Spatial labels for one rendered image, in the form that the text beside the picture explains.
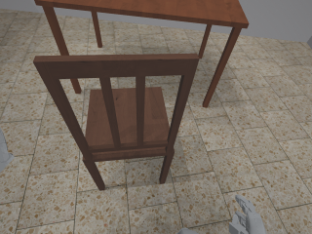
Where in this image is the robot left hand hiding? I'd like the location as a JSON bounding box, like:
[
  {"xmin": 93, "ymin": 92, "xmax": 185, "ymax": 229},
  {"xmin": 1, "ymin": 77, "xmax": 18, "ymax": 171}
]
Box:
[{"xmin": 0, "ymin": 128, "xmax": 15, "ymax": 173}]

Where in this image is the table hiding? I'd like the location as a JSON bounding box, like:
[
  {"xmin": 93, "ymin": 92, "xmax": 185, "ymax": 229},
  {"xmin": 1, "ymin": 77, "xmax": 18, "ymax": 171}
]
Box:
[{"xmin": 34, "ymin": 0, "xmax": 249, "ymax": 108}]

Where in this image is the robot right hand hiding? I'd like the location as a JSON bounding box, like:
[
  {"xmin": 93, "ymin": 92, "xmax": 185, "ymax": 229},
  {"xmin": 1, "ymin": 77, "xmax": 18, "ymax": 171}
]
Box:
[{"xmin": 229, "ymin": 194, "xmax": 266, "ymax": 234}]

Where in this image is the chair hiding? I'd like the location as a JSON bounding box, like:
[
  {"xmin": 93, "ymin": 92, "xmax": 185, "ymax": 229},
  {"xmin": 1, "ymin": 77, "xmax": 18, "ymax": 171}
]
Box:
[{"xmin": 33, "ymin": 53, "xmax": 199, "ymax": 191}]

